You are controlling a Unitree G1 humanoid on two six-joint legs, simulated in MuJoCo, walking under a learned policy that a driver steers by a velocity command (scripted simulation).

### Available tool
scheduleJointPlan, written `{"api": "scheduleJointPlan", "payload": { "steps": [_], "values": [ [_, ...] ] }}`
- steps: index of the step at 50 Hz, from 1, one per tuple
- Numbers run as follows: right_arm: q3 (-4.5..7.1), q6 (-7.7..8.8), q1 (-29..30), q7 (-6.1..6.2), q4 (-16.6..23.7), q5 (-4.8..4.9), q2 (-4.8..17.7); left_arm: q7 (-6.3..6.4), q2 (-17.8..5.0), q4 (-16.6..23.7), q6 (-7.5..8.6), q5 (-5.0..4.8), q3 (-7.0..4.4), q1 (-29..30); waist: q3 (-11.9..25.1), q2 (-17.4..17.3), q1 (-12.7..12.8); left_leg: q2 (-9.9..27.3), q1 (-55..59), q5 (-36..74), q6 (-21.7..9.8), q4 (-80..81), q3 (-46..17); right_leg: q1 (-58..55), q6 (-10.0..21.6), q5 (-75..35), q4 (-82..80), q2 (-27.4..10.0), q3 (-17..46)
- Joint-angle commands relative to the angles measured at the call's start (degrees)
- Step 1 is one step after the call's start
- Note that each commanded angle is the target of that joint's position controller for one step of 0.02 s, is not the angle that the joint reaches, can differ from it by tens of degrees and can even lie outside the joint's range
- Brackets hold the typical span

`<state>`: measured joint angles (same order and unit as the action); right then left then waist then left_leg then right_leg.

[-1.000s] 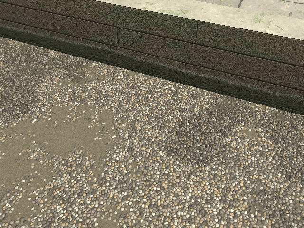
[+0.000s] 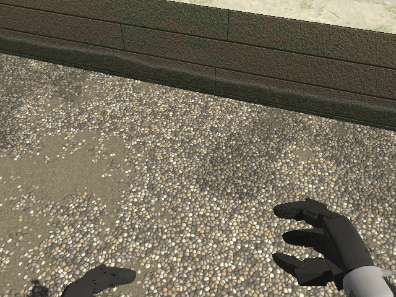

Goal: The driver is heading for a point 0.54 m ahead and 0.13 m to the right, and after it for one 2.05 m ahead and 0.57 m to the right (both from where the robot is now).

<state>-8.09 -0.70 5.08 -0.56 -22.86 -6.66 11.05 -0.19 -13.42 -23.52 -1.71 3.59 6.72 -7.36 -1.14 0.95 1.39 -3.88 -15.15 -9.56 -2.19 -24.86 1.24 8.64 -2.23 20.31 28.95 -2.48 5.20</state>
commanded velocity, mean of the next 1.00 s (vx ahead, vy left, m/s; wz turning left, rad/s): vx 0.98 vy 0.00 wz -0.55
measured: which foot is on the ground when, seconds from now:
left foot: down 0.00-1.00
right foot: down 0.00-1.00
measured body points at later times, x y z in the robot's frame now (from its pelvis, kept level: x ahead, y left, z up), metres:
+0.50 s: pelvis -0.04 +0.00 -0.01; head -0.02 -0.03 +0.44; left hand +0.25 +0.11 -0.04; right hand +0.09 -0.31 -0.07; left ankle +0.04 +0.09 -0.74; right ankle -0.05 -0.15 -0.74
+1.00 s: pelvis -0.01 +0.00 +0.00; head -0.01 -0.01 +0.45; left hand +0.29 +0.05 -0.03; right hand +0.10 -0.29 -0.05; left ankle +0.04 +0.09 -0.74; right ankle -0.05 -0.16 -0.74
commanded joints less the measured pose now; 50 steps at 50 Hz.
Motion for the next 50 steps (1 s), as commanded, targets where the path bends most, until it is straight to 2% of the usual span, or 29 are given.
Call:
{"api": "scheduleJointPlan", "payload": {
  "steps": [1,4,8,10,19,20,21,22,23,25,26,27,29,31,32,33,34,37,39,40,44,50],
  "values": [
    [3.49,0.8,2.36,0.29,4.73,-0.61,7.9,-0.54,-4.93,6.85,0.08,-0.35,-1.8,1.59,7.96,-3.01,-1.36,9.08,15.02,16.93,2.12,0.33,-5.38,13.44,2.38,-2.66,-2.71,0.81,3.63],
    [4.15,1.47,3.6,0.08,4.78,-0.69,8.26,-0.81,-6.49,8.45,-0.5,-0.4,-2.72,3.71,7.35,-2.35,-1.26,8.92,13.88,12.74,2.0,-1.75,-1.84,16.51,2.6,-6.38,-2.45,1.32,6.23],
    [4.85,1.87,2.73,0.06,4.4,-1.25,7.83,-0.87,-7.39,9.61,-1.23,-0.61,-3.57,5.46,7.89,0.6,-1.5,8.71,13.78,7.62,3.04,-4.07,2.28,19.06,3.94,-11.55,-2.35,2.17,9.8],
    [5.31,2.04,2.26,0.09,3.96,-1.35,7.97,-0.87,-7.68,9.8,-1.62,-0.93,-3.98,5.57,8.41,0.53,-1.42,8.54,14.12,5.89,3.2,-5.27,4.02,20.16,4.78,-12.71,-2.4,2.41,11.82],
    [7.35,2.05,-0.83,0.52,2.34,-0.5,9.17,-1.14,-8.22,10.68,-2.26,-2.02,-5.53,5.31,8.89,3.69,0.1,7.92,16.6,-2.88,2.84,-8.44,8.12,25.04,6.44,-15.86,-2.08,5.12,18.7],
    [7.79,2.25,-1.22,0.58,1.72,-0.24,9.15,-1.04,-8.47,10.46,-2.49,-1.98,-5.79,5.27,9.93,4.53,-0.11,8.43,16.95,-6.18,2.43,-8.42,8.78,24.12,7.01,-14.34,-1.64,4.96,19.47],
    [8.11,2.51,-1.59,0.9,0.91,0.95,10.47,-0.86,-7.94,9.32,-2.65,-2.45,-5.66,2.34,11.09,1.63,1.5,11.22,15.91,-12.71,2.02,-5.89,7.52,22.8,6.48,-5.66,-0.35,4.37,18.71],
    [7.83,2.77,-0.97,1.19,0.76,1.24,9.62,-1.02,-7.45,9.23,-2.45,-2.78,-5.72,2.13,9.57,-0.2,1.46,12.51,15.01,-15.04,1.49,-4.35,6.49,23.32,6.0,-0.62,-0.16,4.58,17.55],
    [7.79,3.47,-0.9,1.13,0.22,0.74,9.69,-1.24,-6.94,9.4,-1.63,-3.23,-5.56,3.84,10.23,-0.47,1.17,13.67,15.53,-17.91,0.75,-3.52,5.75,23.65,6.13,0.28,-0.21,4.12,17.14],
    [8.11,4.07,-2.03,1.98,-1.0,1.44,10.43,-1.13,-4.78,9.25,-1.13,-2.81,-4.86,4.82,8.61,-0.58,0.85,16.38,15.12,-20.88,0.16,-0.13,5.45,23.01,5.05,-0.75,1.58,4.32,12.79],
    [7.22,4.12,1.45,1.84,0.16,1.45,9.26,-1.58,-1.87,8.85,-0.89,-1.9,-3.68,3.13,3.65,-2.68,2.65,18.21,9.89,-21.88,0.29,3.31,5.98,22.54,3.64,0.32,4.15,4.63,8.86],
    [7.16,4.25,1.27,1.92,-0.02,1.94,9.01,-1.51,-1.01,8.43,-0.67,-1.37,-3.42,2.86,3.04,-3.43,2.25,19.07,7.04,-22.96,0.21,4.79,5.94,19.69,2.94,2.66,5.56,4.2,7.45],
    [7.05,4.43,-0.22,1.87,-1.01,2.62,10.02,-1.39,-1.53,8.04,-0.26,-1.36,-3.5,2.64,2.24,-0.62,1.78,18.57,5.26,-23.85,0.53,4.79,7.32,17.42,2.98,2.89,4.5,3.43,6.04],
    [6.61,4.32,-1.57,1.7,-1.37,2.39,10.29,-1.62,-3.49,7.72,0.18,-1.88,-3.8,2.33,2.23,4.91,1.12,15.25,9.37,-22.85,1.34,0.86,10.41,19.58,3.68,-5.5,0.13,2.67,7.1],
    [6.09,3.85,-0.89,1.62,-0.29,2.71,10.28,-1.77,-4.49,6.93,0.47,-1.93,-3.9,0.31,1.72,6.87,1.69,12.6,12.24,-20.44,1.72,-1.72,12.0,22.43,3.56,-13.11,-3.53,2.51,9.24],
    [5.61,3.76,-2.07,1.6,0.25,2.08,9.11,-1.87,-5.34,7.3,0.74,-1.58,-3.75,1.96,2.09,9.41,0.17,10.9,14.56,-18.24,2.06,-3.55,11.85,23.44,3.89,-16.11,-5.17,2.33,11.25],
    [5.13,3.86,-3.12,1.46,0.48,1.25,8.42,-1.87,-5.14,7.82,0.99,-1.26,-3.35,3.82,2.86,9.78,-0.87,10.4,16.27,-16.25,2.16,-3.97,11.12,23.6,3.97,-17.79,-6.01,2.24,12.33],
    [4.26,4.0,-5.36,0.93,0.55,-0.16,7.59,-1.56,-2.79,8.34,1.4,-0.5,-1.98,6.96,5.97,5.36,-2.25,11.24,18.61,-12.55,1.82,-1.3,9.37,20.72,3.21,-17.13,-5.33,2.7,12.32],
    [3.92,3.68,-4.38,0.79,0.87,-0.19,7.95,-1.56,-1.82,7.94,1.42,-0.36,-1.42,6.4,6.15,1.21,-0.9,12.75,17.66,-11.75,1.27,1.19,9.34,18.76,2.04,-17.55,-3.68,3.18,10.4],
    [3.76,3.4,-4.04,0.82,1.18,0.04,7.86,-1.59,-2.07,7.44,1.46,-0.21,-1.38,5.8,6.37,0.12,-0.41,13.16,17.34,-11.09,1.04,1.72,9.69,17.8,1.5,-18.71,-3.04,3.26,9.64],
    [3.41,2.53,-4.82,1.1,1.98,0.73,7.94,-1.61,-3.19,6.24,1.97,0.29,-1.33,5.86,7.49,-1.09,-0.15,13.9,17.26,-6.97,0.74,1.76,10.67,15.61,0.64,-22.73,-1.91,3.2,8.0],
    [3.24,1.88,-5.67,1.37,3.53,0.69,7.92,-1.76,-3.48,5.79,2.74,0.5,-0.97,8.71,7.49,-0.51,-1.13,13.94,17.09,-5.49,1.13,1.54,11.52,14.33,0.12,-26.78,-1.58,3.03,7.3]
  ]
}}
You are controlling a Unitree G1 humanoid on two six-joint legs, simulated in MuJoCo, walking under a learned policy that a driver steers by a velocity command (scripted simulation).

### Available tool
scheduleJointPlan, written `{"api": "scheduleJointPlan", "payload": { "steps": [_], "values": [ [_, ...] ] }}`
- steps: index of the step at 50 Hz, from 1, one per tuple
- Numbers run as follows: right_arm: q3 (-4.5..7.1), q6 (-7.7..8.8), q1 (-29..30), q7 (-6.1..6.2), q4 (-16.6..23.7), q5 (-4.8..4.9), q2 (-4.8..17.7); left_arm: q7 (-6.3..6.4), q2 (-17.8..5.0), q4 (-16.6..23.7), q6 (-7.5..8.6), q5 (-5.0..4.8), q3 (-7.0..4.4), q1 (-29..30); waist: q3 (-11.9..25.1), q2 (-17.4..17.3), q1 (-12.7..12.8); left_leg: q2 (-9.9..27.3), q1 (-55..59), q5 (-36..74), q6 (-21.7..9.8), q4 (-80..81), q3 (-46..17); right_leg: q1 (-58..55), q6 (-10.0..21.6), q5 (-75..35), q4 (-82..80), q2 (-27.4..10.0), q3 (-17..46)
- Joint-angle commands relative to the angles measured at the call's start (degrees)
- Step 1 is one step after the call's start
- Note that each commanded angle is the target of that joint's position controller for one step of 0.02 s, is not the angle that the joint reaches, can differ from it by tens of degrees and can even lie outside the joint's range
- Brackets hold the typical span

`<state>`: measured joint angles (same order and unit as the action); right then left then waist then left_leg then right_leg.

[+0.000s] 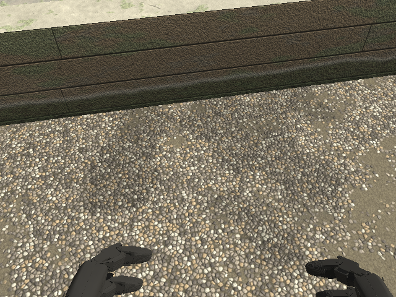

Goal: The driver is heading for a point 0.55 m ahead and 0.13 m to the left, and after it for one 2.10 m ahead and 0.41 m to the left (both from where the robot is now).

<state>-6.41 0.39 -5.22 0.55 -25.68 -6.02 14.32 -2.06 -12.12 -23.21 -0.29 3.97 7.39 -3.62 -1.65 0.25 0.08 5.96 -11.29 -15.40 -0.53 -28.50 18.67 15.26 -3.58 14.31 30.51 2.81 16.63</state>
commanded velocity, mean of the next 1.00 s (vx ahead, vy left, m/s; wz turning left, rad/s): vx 1.00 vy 0.00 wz -0.02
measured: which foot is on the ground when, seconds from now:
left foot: down 0.00-1.00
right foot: down 0.00-1.00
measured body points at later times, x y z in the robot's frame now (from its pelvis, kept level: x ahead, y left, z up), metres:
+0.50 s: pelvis +0.00 +0.01 +0.00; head +0.00 +0.00 +0.45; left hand +0.24 +0.18 -0.03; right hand +0.22 -0.20 -0.04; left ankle +0.00 +0.10 -0.74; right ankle +0.03 -0.15 -0.74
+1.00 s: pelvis -0.01 +0.01 +0.00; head +0.00 +0.00 +0.45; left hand +0.25 +0.18 -0.03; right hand +0.21 -0.20 -0.04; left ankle +0.00 +0.11 -0.74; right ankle +0.03 -0.15 -0.74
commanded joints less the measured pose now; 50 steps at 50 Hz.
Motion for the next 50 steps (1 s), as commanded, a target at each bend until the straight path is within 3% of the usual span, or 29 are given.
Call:
{"api": "scheduleJointPlan", "payload": {
  "steps": [1,2,3,4,5,8,18,50],
  "values": [
    [1.55,0.74,4.54,0.26,6.54,0.08,4.68,0.09,-4.83,5.44,1.4,0.17,-1.6,5.31,8.06,0.32,0.11,4.18,13.17,0.64,-0.5,5.18,-5.9,7.45,1.39,-21.15,-3.08,-2.3,-4.2],
    [1.19,0.98,4.95,-0.17,7.54,-0.97,4.41,-0.44,-4.89,6.93,1.51,-0.05,-1.49,8.86,5.34,-0.42,-1.4,3.85,13.2,4.74,-0.56,4.29,-6.39,10.11,0.94,-25.39,-3.77,-2.17,-3.11],
    [1.15,1.13,4.26,-0.33,7.46,-1.32,4.33,-0.49,-5.15,6.96,1.64,0.21,-1.49,9.35,7.41,-0.04,-1.62,4.13,14.32,7.52,-0.62,3.63,-6.7,9.19,0.68,-27.47,-3.53,-2.36,-3.03],
    [1.16,1.18,3.47,-0.49,7.4,-1.3,4.58,-0.46,-5.3,6.99,1.72,0.54,-1.43,9.82,8.89,0.01,-1.9,4.39,14.44,9.76,-0.59,3.36,-6.95,7.79,0.56,-28.32,-3.14,-2.37,-3.15],
    [1.48,0.88,2.87,-0.21,6.72,-0.18,5.09,0.02,-5.19,5.44,1.75,1.01,-1.38,6.98,12.46,0.79,-0.43,4.93,14.44,7.43,-0.48,4.08,-6.62,4.12,0.96,-24.39,-2.52,-2.61,-4.31],
    [1.39,0.36,4.68,-0.13,7.4,0.48,5.15,0.02,-4.92,5.16,1.54,0.56,-1.13,7.12,9.27,-0.22,0.35,5.28,11.5,1.76,-0.48,6.19,-6.35,4.8,0.9,-19.43,-2.55,-2.58,-5.25],
    [1.09,0.21,4.52,-0.03,8.0,0.38,4.74,-0.03,-5.54,4.73,1.78,0.13,-1.14,7.93,6.73,0.88,-0.41,5.17,10.27,-7.14,-0.57,7.29,-6.05,6.89,0.65,-18.19,-3.45,-2.72,-5.39],
    [0.62,0.05,4.01,-0.08,8.44,0.41,4.2,-0.15,-5.14,3.94,1.81,0.64,-0.63,8.86,7.18,0.44,-0.51,5.53,9.2,-6.2,-0.58,7.17,-6.31,5.5,0.78,-18.23,-4.09,-2.62,-5.81]
  ]
}}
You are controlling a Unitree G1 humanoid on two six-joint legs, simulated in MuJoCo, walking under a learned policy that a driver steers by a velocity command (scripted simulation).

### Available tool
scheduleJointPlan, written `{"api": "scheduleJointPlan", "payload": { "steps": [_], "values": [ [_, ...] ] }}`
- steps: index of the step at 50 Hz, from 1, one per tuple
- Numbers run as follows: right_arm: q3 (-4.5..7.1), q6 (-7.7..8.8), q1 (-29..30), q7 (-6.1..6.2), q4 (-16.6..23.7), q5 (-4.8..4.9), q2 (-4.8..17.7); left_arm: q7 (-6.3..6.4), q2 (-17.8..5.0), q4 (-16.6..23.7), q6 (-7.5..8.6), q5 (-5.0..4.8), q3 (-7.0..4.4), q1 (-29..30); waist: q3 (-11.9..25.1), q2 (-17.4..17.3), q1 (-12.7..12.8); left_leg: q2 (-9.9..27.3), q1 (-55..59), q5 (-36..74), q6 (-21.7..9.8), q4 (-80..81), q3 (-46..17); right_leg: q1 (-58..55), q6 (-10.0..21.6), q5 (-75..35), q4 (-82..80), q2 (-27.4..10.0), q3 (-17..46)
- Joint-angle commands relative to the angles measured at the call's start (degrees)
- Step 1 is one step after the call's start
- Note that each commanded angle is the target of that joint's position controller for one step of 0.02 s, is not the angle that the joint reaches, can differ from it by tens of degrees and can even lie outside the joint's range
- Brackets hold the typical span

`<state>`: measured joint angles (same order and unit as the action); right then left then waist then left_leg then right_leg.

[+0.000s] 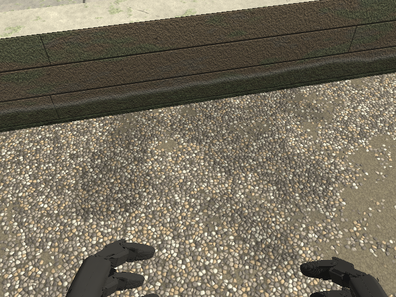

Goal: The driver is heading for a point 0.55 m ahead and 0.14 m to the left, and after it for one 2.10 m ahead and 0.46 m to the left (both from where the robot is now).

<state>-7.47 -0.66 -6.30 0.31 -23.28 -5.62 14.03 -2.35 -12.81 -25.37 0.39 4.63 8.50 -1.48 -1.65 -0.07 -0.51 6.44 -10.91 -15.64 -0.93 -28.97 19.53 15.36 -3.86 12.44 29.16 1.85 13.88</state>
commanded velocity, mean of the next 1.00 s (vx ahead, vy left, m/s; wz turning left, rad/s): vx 0.94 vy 0.00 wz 0.00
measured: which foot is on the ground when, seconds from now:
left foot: down 0.00-1.00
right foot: down 0.00-1.00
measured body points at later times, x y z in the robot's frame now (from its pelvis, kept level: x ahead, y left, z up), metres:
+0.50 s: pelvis +0.00 +0.00 +0.00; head +0.00 -0.01 +0.45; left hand +0.26 +0.16 -0.02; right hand +0.22 -0.20 -0.04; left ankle +0.00 +0.10 -0.74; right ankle +0.05 -0.16 -0.74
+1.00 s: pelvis +0.00 -0.01 +0.01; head +0.00 -0.01 +0.46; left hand +0.25 +0.16 -0.03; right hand +0.19 -0.21 -0.06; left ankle +0.00 +0.10 -0.74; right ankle +0.05 -0.16 -0.74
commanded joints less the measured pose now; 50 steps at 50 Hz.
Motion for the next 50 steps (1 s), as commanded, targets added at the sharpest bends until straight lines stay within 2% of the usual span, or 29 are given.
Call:
{"api": "scheduleJointPlan", "payload": {
  "steps": [1,39,41,43,46,50],
  "values": [
    [1.67,1.1,5.08,0.16,6.05,0.0,4.48,0.12,-4.43,6.09,1.13,-0.02,-1.73,6.8,7.18,0.76,0.07,5.05,8.81,-5.99,-0.18,7.64,-7.18,5.39,1.08,-16.32,-2.77,-1.66,-3.05],
    [1.36,1.17,4.68,0.11,6.69,-0.02,4.13,-0.44,-3.8,5.69,1.18,0.34,-1.24,9.14,7.55,0.84,-0.2,5.07,8.69,-5.01,0.13,7.71,-8.31,5.01,1.69,-14.79,-4.25,-1.74,-2.34],
    [1.52,1.03,4.3,0.08,6.68,0.13,4.47,-0.57,-3.88,5.57,1.35,0.26,-1.24,9.21,7.95,1.48,-0.25,4.88,9.16,-5.43,0.15,7.56,-8.54,5.29,1.94,-14.87,-4.32,-1.94,-2.1],
    [1.24,0.82,2.45,0.0,5.77,0.05,3.54,-0.4,-3.69,4.33,0.92,0.07,-1.26,8.0,8.53,2.46,-0.76,4.52,9.63,-2.91,0.17,6.62,-8.35,4.37,2.32,-19.28,-5.38,-2.7,-0.5],
    [1.43,0.39,-2.64,-0.36,2.96,0.73,3.15,-0.28,-3.3,2.43,-0.17,-0.48,-1.38,6.7,8.24,4.3,-1.56,3.97,9.73,-2.62,0.05,7.86,-9.23,2.62,3.26,-18.93,-8.46,-4.05,2.67],
    [2.63,-0.61,-6.41,-0.94,-0.68,2.07,4.37,-0.07,-2.93,-0.89,-1.67,-1.4,-2.07,3.14,4.78,2.04,-1.09,4.54,8.14,-5.78,-1.6,13.31,-10.23,1.3,3.58,-10.98,-10.89,-3.79,2.66]
  ]
}}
